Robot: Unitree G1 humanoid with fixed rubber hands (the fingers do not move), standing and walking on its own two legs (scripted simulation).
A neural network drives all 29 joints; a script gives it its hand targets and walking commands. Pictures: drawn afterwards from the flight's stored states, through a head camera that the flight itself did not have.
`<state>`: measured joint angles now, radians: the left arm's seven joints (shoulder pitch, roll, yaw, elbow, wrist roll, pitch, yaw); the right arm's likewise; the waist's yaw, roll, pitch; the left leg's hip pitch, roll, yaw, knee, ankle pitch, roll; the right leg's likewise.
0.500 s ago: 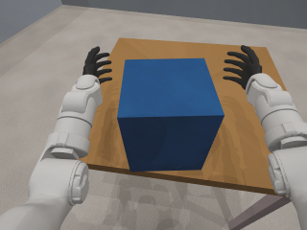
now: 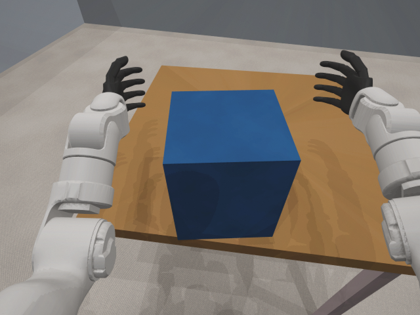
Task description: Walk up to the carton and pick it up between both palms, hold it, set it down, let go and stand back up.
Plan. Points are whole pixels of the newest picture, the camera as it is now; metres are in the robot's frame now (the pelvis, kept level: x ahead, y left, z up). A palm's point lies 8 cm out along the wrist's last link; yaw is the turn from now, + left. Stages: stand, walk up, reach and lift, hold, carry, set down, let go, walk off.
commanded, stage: set down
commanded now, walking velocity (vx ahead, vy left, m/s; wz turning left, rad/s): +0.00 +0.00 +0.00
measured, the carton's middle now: (224, 167) +0.41 +0.03 +0.07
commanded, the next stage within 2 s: none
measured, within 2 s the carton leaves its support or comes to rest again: neither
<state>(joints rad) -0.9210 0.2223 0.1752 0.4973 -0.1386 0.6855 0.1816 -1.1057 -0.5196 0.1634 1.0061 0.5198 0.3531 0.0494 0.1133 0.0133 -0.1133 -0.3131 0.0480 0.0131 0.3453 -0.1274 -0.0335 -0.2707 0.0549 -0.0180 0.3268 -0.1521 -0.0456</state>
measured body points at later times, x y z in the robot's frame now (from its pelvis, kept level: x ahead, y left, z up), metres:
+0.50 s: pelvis -0.01 +0.00 +0.00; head -0.02 +0.00 +0.45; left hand +0.36 +0.23 +0.18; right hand +0.43 -0.18 +0.17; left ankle +0.02 +0.14 -0.75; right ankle +0.00 -0.09 -0.75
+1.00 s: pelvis -0.01 +0.00 +0.00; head -0.01 +0.00 +0.45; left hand +0.32 +0.21 +0.12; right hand +0.36 -0.21 +0.11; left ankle +0.02 +0.14 -0.75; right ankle +0.00 -0.09 -0.75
